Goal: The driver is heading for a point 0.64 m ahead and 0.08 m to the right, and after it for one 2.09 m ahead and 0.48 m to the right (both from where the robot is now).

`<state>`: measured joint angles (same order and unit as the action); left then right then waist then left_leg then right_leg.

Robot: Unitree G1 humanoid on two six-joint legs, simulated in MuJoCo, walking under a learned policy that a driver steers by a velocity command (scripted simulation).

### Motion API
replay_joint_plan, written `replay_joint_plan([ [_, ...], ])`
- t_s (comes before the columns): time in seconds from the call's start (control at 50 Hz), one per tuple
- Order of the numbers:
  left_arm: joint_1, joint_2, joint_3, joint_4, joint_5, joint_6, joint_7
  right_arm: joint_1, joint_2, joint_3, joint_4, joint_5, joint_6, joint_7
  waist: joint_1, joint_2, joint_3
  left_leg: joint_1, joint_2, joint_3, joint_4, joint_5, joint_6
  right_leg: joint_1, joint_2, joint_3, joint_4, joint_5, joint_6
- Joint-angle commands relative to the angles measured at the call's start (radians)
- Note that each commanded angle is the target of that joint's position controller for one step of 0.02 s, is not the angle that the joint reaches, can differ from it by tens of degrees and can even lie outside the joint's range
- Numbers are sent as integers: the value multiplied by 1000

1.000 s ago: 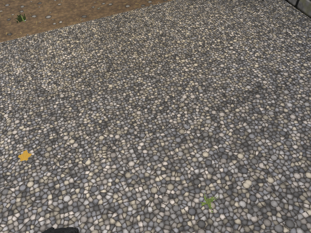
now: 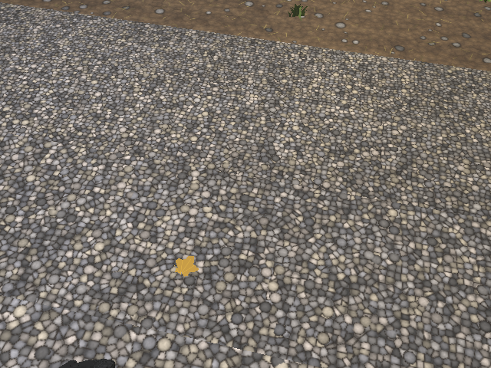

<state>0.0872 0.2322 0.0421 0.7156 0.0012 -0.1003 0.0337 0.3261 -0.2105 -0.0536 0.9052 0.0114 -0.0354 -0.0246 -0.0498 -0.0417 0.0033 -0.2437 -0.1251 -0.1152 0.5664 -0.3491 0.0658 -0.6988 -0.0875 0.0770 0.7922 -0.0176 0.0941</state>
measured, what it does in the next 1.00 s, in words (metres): walks ahead: right foot, then left foot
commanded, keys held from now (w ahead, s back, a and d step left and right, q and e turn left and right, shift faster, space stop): w+q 0.10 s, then w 0.44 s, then w+e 0.38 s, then e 0.08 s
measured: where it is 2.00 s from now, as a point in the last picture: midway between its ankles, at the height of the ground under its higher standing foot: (224, 297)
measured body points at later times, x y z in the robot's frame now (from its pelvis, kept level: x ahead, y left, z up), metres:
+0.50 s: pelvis +0.25 +0.00 +0.01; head +0.27 +0.00 +0.46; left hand +0.18 +0.27 -0.12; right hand +0.48 -0.21 -0.09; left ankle +0.37 +0.16 -0.70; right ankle +0.19 -0.14 -0.73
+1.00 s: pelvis +0.48 +0.07 +0.00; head +0.49 +0.08 +0.45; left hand +0.64 +0.34 -0.11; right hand +0.48 -0.20 -0.13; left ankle +0.38 +0.15 -0.73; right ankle +0.66 -0.11 -0.68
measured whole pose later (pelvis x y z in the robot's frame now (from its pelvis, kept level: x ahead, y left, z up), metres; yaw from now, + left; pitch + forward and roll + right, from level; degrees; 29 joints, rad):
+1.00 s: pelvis +0.48 +0.07 +0.00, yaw -3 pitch +1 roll +2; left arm 0.18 0.28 0.11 0.79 -0.01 -0.02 -0.04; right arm 0.38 -0.23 -0.08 0.94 0.00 -0.10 -0.04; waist -0.04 -0.06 -0.01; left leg -0.06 0.00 0.23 0.48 -0.44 0.03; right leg -0.70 -0.06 0.13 0.74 0.32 -0.04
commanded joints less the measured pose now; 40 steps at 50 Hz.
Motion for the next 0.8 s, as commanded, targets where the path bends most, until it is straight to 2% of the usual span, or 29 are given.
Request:
replay_joint_plan([
  [0.02,7,98,34,-73,-12,-1,-11,-9,-160,-43,-69,20,-8,-14,41,140,-26,-147,249,-233,-149,231,172,306,59,-35,-152,7,-28],
  [0.06,49,121,52,-78,-12,-10,-28,8,-145,-40,-70,19,-3,-12,71,150,-7,-95,237,-287,-86,115,140,358,74,-42,-207,-70,-83],
  [0.08,152,138,65,-56,-8,-13,-30,14,-115,-32,-76,15,-3,-9,118,149,-35,-119,193,-270,14,127,113,481,71,-39,-213,-103,-114],
  [0.1,297,193,83,-33,2,-20,-29,28,-46,-11,-89,4,-6,-3,169,15,-109,-251,94,-166,327,36,61,694,-81,120,-236,-126,-179],
  [0.12,440,284,110,22,23,-15,-41,164,5,1,-106,43,-19,4,125,-363,-241,-497,-21,-66,679,-264,17,914,-342,698,-476,-485,-354],
  [0.14,412,189,87,14,1,-21,-48,131,-106,-23,-85,50,-24,6,131,-222,-131,-645,44,-100,788,-238,11,883,-352,851,-556,-762,-360],
  [0.16,351,139,74,13,-11,-17,-47,0,-149,-39,-105,39,-17,6,145,-106,2,-685,79,-86,821,-143,13,765,-307,699,-550,-756,-318],
  [0.18,276,127,67,4,-5,-10,-46,-58,-139,-39,-123,25,-9,6,118,-34,49,-637,116,-53,771,-62,9,637,-253,530,-543,-619,-296],
  [0.2,218,112,63,1,-1,-6,-45,-69,-141,-45,-129,16,-7,6,89,-47,57,-580,146,-51,691,-10,3,547,-202,408,-546,-494,-283],
  [0.22,181,93,55,3,6,-3,-42,-46,-135,-49,-126,16,-1,12,52,-82,33,-498,181,-42,625,22,-3,485,-163,313,-560,-421,-261],
  [0.24,165,86,55,7,7,-2,-44,-35,-125,-49,-120,19,3,17,40,-98,13,-446,192,-11,575,39,-13,459,-141,255,-581,-370,-258],
  [0.3,216,129,70,44,5,-5,-37,-98,-86,-34,-135,-4,5,21,52,-52,-2,-429,209,34,402,132,-30,472,-150,164,-618,-192,-290],
  [0.34,247,157,79,67,-5,-1,-26,-162,-66,-21,-152,-8,-3,26,69,-41,-12,-419,214,47,252,223,-34,507,-155,114,-623,-128,-286],
  [0.42,300,179,84,113,-25,10,-20,-270,-70,-10,-174,1,-19,35,108,-57,10,-341,187,96,53,320,-48,517,-142,25,-614,-127,-276],
  [0.48,333,187,82,147,-26,20,-26,-355,-82,-11,-215,8,-34,53,131,-65,31,-327,169,125,-14,273,-30,579,-160,22,-585,-94,-271],
  [0.52,322,202,83,163,-34,32,-26,-328,-103,-18,-215,9,-43,57,101,-78,25,-256,157,141,-70,246,1,608,-176,24,-541,-57,-254],
  [0.54,317,200,80,172,-37,39,-23,-253,-115,-28,-188,8,-48,56,58,-98,-13,-133,138,161,-63,264,17,595,-167,7,-484,28,-247],
  [0.56,298,180,69,170,-33,40,-21,-117,-161,-53,-143,6,-50,49,-9,-70,-66,53,133,148,-81,255,46,537,-123,-25,-344,152,-219],
  [0.58,276,138,49,145,-15,37,-19,64,-250,-84,-107,-3,-53,41,-86,64,-191,307,301,-44,-102,252,115,392,-51,-92,-33,37,-170],
  [0.6,365,25,16,122,-9,18,-22,109,-322,-96,-93,-3,-49,44,-48,335,-275,573,507,-439,-222,68,257,25,105,-92,315,-465,-119],
  [0.62,344,134,46,132,-26,2,-20,109,-234,-71,-91,-1,-51,49,-65,272,-259,527,505,-491,-268,12,255,-70,82,42,447,-515,-128],
  [0.64,294,194,68,118,-46,2,-19,44,-180,-53,-100,0,-58,56,-43,220,-161,421,477,-340,-267,77,211,-93,37,62,466,-436,-149],
  [0.66,273,187,70,122,-45,12,-13,-22,-147,-43,-110,-7,-63,61,-15,170,-117,320,439,-237,-285,176,182,-50,3,56,444,-363,-147],
  [0.68,262,166,71,127,-32,21,-8,-71,-117,-38,-111,-10,-66,64,6,151,-75,244,412,-157,-309,252,165,-20,-20,62,396,-310,-141],
  [0.72,265,138,75,122,-33,47,-12,-102,-88,-34,-100,-20,-74,59,38,154,-51,175,380,-60,-340,345,137,35,-43,71,332,-250,-144],
  [0.74,268,124,74,118,-36,59,-16,-93,-102,-39,-90,-16,-78,55,47,138,-46,160,389,-44,-347,425,144,34,-42,79,318,-237,-144],
  [0.76,259,100,67,110,-26,70,-19,-73,-126,-51,-69,-21,-77,51,49,112,-50,150,394,-4,-345,517,160,35,-36,63,321,-223,-131],
  [0.78,239,96,65,95,-25,76,-24,-67,-142,-56,-61,-25,-77,46,53,87,-42,146,401,22,-352,562,165,14,-34,66,303,-192,-121],
  [0.8,257,98,67,103,-18,79,-33,-51,-165,-64,-56,-42,-82,44,57,50,-66,158,418,39,-312,600,174,13,-29,65,329,-111,-120],
])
